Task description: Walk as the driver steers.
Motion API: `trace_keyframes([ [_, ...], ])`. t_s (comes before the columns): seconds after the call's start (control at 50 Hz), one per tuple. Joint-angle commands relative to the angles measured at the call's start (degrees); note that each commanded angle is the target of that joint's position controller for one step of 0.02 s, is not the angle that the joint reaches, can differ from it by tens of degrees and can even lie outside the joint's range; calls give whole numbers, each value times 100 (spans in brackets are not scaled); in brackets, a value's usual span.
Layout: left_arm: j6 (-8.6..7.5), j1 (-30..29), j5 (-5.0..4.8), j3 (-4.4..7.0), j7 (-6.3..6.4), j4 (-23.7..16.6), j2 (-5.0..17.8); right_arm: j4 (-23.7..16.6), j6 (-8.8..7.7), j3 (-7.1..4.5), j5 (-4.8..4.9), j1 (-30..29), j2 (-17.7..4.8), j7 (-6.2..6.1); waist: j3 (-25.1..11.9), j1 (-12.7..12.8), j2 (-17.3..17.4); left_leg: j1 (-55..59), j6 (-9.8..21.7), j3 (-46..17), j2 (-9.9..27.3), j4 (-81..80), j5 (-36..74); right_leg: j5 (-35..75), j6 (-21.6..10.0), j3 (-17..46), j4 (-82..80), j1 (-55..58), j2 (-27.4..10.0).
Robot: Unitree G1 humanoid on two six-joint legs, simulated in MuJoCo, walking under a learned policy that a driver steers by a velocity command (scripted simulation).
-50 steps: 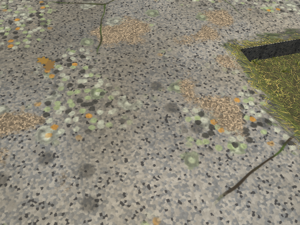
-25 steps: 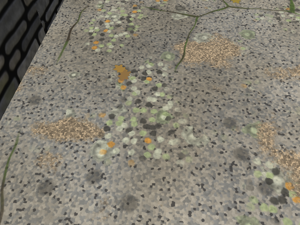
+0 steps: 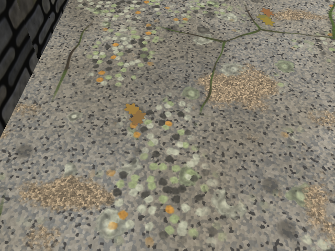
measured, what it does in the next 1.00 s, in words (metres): walks ahead, turning right: right foot, then left foot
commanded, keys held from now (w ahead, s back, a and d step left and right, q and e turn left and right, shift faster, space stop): w+e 0.56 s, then w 0.04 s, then w+q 0.20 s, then q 0.20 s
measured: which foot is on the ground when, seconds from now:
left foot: down 0.00-0.32, up 0.34-0.78, down 0.80-1.00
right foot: up 0.00-0.28, down 0.30-0.80, up 0.82-1.00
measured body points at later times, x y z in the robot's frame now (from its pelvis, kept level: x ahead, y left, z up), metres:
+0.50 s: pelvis +0.27 -0.08 +0.00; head +0.31 -0.10 +0.44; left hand +0.45 +0.16 -0.11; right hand +0.35 -0.39 -0.10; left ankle +0.32 +0.09 -0.66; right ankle +0.28 -0.14 -0.74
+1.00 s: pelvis +0.56 -0.09 +0.00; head +0.60 -0.09 +0.44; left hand +0.78 +0.13 -0.11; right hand +0.59 -0.38 -0.11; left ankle +0.62 -0.03 -0.74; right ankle +0.49 -0.22 -0.66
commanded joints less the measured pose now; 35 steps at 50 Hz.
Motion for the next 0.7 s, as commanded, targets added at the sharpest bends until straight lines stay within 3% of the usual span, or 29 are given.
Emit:
trace_keyframes([
  [0.02, 3, 137, 29, 55, -5, -272, 219, -275, -163, -193, -24, -329, -717, -85, -51, 142, 565, 119, 745, -642, 1568, -1171, 1497, 957, 70, 293, -597, -293, -163],
  [0.1, -57, -587, 63, -44, -151, -509, 36, -125, -103, -236, 27, -155, -907, -153, 192, -155, 463, 363, 590, -58, 1548, -1274, 1540, 1790, -13, -177, -1900, -198, -66],
  [0.16, -61, -1078, 64, -76, -259, -782, 20, 49, 18, -288, 104, 159, -1033, -175, 361, -341, 401, 1027, 562, 107, 1764, -1080, 1828, 1559, -168, -389, -2396, -516, -9],
  [0.2, -59, -1248, 63, -68, -336, -952, 55, 113, 126, -317, 157, 237, -1107, -190, 358, -332, 448, 1443, 499, 209, 1881, -782, 2388, 1135, -308, -573, -2571, -601, 89],
  [0.26, -1, -799, 51, 79, -378, -1023, 317, 62, 265, -376, 201, 67, -1344, -262, -184, 94, 774, 1682, 303, 424, 1875, 381, 5067, 304, -646, -1041, -2556, 357, 620],
  [0.28, 23, -201, 36, 202, -353, -912, 531, 36, 311, -381, 215, -1, -1389, -284, -540, 452, 803, 1529, 213, 490, 1790, 1262, 5538, 167, -809, -1130, -2616, 1144, 855],
  [0.3, 46, 722, 30, 387, -274, -695, 834, 3, 315, -340, 243, -100, -1327, -304, -1005, 981, 660, 848, 6, 608, 1560, 2551, 5033, 525, -1047, -1010, -3055, 2586, 1029],
  [0.32, 120, 1302, 18, 527, -140, -569, 1350, -114, 239, -177, 46, 129, -859, -294, -1472, 995, -376, -767, -257, 561, 1152, 4392, 1661, 855, -1416, 619, -3068, 4266, -3],
  [0.34, 36, 955, 36, 532, -166, -785, 1650, -421, 44, 0, 39, 437, -367, -207, -2211, 419, -1303, -3007, -561, -486, -152, 6248, -2349, -343, -2664, 4078, -4011, 5825, -1248],
  [0.36, -41, 1010, 59, 387, -216, -841, 1119, -481, -166, -109, 231, -241, -964, -109, -2219, 878, -371, -3629, -418, -1440, 174, 6403, -2119, -672, -2421, 4098, -4549, 5788, -1279],
  [0.38, -109, 830, 84, 322, -215, -813, 894, -640, -263, -117, 378, -619, -1024, -70, -1406, 798, -153, -3830, -284, -1369, 407, 6064, -1624, -397, -2175, 3246, -4593, 5100, -1090],
  [0.4, -148, 470, 73, 276, -219, -831, 764, -600, -296, -95, 284, -627, -928, -109, -848, 471, 392, -3596, -280, -1332, 670, 5484, -1222, 277, -1961, 2571, -4598, 4198, -814],
  [0.42, -163, 159, 86, 220, -192, -895, 562, -536, -266, -137, 127, -582, -988, -144, -647, 282, 370, -3236, -340, -1328, 839, 4987, -981, 884, -1857, 2089, -4644, 3597, -602],
  [0.44, -164, 10, 157, 187, -158, -988, 515, -511, -199, -157, 79, -465, -994, -135, -560, 132, 198, -2883, -406, -1338, 912, 4820, -812, 1291, -1839, 1860, -4758, 3160, -467],
  [0.5, -185, 44, 130, 229, -60, -964, 670, -536, -38, -115, 0, -434, -790, -147, -447, 35, 155, -2647, -712, -1139, 869, 4100, -477, 2074, -1862, 1365, -4928, 2499, -268],
  [0.54, -162, 179, 108, 266, 19, -904, 800, -673, -2, -51, -5, -864, -651, -159, -299, 162, 91, -2666, -862, -1057, 763, 3256, 176, 2027, -1720, 1075, -4937, 2250, -62],
  [0.6, -104, 371, 83, 252, 76, -808, 778, -756, -45, 41, 38, -1424, -478, -93, -285, 446, -148, -2205, -889, -955, 512, 1866, 1398, 1404, -1395, 759, -4831, 2102, 201],
  [0.64, -113, 623, 96, 218, 68, -657, 726, -763, -102, 57, 107, -1622, -496, -9, -294, 622, -222, -2036, -818, -924, 488, 1480, 1925, 1059, -1338, 821, -4840, 2305, 13],
  [0.7, -116, 815, 108, 211, 46, -495, 745, -854, -153, 15, 144, -1821, -669, 70, -153, 693, -283, -2385, -501, -973, 530, 1157, 1549, 1153, -1286, 1038, -4572, 3058, -400],
])
Keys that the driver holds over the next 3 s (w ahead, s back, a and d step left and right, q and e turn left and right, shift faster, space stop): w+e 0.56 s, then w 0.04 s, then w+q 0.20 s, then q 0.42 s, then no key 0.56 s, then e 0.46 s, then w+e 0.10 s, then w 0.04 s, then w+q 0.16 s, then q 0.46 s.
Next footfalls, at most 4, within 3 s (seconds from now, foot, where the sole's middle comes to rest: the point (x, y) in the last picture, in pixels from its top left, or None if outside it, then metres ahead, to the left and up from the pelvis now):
0.30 right None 0.32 -0.15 -0.78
0.80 left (177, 206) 0.66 -0.05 -0.78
1.34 right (225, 188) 0.74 -0.27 -0.78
1.66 left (166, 199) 0.69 0.00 -0.78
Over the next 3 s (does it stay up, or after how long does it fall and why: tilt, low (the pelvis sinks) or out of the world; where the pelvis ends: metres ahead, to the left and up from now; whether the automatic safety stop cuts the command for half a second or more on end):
stays up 0.84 -0.18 -0.01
